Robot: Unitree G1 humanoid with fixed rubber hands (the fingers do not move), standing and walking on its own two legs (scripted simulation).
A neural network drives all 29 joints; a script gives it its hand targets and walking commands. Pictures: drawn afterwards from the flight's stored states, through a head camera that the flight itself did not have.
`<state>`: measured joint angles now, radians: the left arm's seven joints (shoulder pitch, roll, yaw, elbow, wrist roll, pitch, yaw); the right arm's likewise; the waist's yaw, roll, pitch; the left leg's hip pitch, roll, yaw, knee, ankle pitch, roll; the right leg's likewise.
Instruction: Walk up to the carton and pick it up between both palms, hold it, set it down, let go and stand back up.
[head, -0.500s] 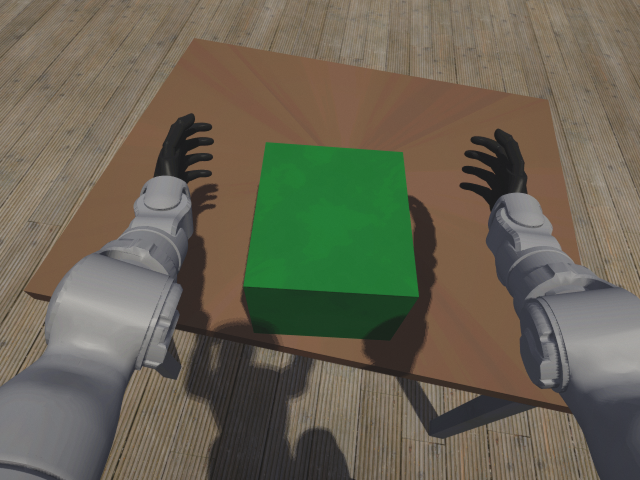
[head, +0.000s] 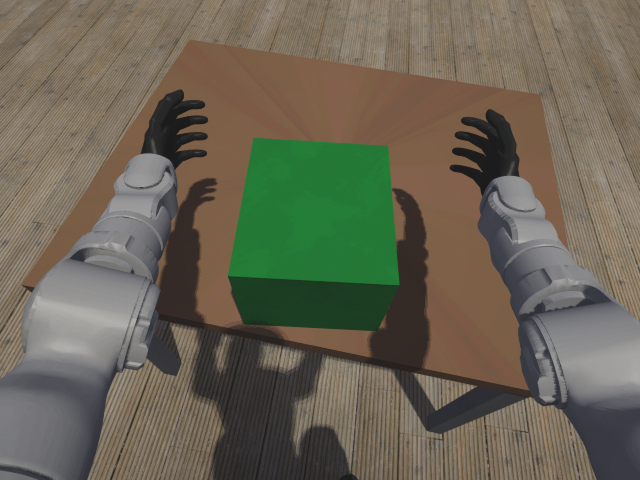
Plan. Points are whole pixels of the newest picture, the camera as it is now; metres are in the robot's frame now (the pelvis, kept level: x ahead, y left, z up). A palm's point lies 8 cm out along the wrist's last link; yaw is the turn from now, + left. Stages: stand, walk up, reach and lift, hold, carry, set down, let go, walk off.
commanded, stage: set down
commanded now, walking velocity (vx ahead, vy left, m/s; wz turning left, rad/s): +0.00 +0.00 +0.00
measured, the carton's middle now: (315, 235) +0.47 +0.00 -0.04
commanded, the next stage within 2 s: none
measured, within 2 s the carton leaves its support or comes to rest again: neither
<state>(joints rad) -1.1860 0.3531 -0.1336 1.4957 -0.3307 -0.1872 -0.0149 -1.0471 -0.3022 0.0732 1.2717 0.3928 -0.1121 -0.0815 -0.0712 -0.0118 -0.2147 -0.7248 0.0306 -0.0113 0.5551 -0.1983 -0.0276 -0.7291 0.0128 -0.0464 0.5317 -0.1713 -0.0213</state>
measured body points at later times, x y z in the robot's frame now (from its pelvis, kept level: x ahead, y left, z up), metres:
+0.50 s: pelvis +0.00 +0.01 +0.00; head +0.06 +0.01 +0.45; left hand +0.43 +0.19 +0.05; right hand +0.40 -0.22 +0.04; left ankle +0.02 +0.14 -0.72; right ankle +0.03 -0.10 -0.72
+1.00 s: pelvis +0.00 +0.01 +0.01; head +0.04 +0.01 +0.45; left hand +0.35 +0.22 +0.00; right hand +0.33 -0.20 +0.00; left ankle +0.02 +0.14 -0.72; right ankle +0.03 -0.10 -0.72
